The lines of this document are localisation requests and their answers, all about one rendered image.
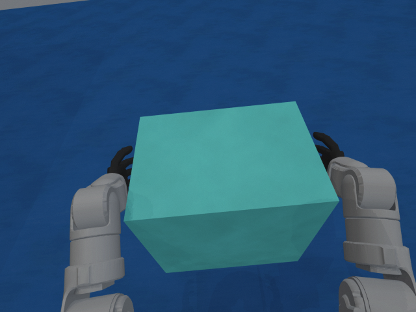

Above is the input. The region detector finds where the right robot upper arm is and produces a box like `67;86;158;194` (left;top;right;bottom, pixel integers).
339;276;416;312

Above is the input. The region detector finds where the robot left forearm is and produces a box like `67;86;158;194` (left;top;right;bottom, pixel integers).
60;173;128;312

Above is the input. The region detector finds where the right robot hand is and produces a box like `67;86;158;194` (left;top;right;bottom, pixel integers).
313;132;345;171

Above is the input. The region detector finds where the robot right forearm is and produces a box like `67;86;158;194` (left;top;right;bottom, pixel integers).
327;157;416;295

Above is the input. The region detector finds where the carton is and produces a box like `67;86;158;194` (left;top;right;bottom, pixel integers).
123;101;339;273

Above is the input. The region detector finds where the left robot hand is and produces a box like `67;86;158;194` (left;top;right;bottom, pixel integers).
107;146;134;192

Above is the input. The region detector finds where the left robot upper arm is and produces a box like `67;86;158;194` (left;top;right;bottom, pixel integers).
66;293;134;312

